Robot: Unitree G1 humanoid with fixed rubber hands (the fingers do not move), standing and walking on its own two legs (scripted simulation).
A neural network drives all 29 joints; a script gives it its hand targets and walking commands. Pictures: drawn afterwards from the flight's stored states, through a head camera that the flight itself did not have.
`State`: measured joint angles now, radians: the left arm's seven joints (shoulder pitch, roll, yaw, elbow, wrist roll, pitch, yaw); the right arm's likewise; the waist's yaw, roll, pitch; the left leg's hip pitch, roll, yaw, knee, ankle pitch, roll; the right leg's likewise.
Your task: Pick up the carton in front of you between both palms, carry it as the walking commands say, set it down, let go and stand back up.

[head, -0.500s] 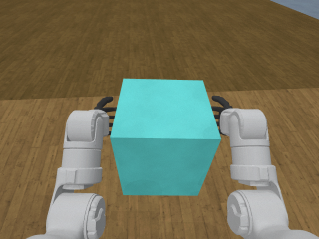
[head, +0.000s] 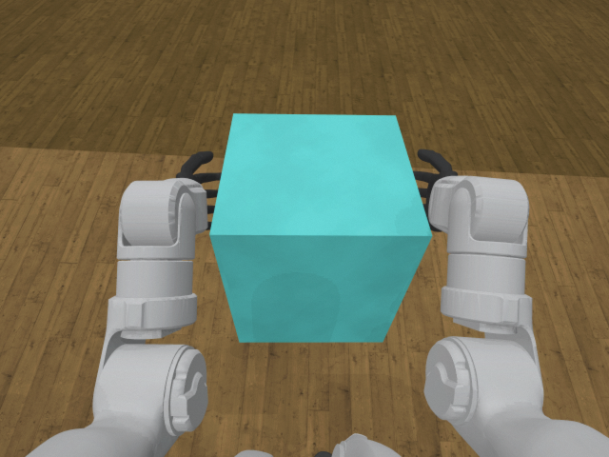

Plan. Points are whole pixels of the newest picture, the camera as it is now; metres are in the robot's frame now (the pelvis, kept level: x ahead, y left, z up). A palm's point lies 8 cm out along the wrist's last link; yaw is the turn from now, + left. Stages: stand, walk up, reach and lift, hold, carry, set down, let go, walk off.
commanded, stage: carry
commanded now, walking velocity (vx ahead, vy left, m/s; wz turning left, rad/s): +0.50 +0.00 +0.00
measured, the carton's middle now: (313, 235) +0.38 +0.04 +0.07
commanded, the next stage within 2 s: none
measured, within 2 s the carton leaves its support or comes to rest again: neither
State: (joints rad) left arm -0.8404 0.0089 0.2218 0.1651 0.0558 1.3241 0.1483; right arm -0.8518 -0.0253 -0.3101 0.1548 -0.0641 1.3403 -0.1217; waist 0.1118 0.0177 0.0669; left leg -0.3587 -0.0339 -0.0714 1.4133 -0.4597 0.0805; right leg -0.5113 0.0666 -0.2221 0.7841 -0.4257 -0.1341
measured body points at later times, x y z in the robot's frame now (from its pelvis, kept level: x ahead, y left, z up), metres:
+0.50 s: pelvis +0.34 +0.02 +0.07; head +0.37 +0.00 +0.52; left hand +0.75 +0.12 +0.22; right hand +0.70 -0.18 +0.21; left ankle +0.41 +0.09 -0.64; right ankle +0.22 -0.07 -0.52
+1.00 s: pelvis +0.66 -0.05 +0.13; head +0.70 -0.06 +0.57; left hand +1.04 +0.12 +0.27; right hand +1.07 -0.18 +0.28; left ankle +0.71 +0.07 -0.51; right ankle +0.64 -0.13 -0.61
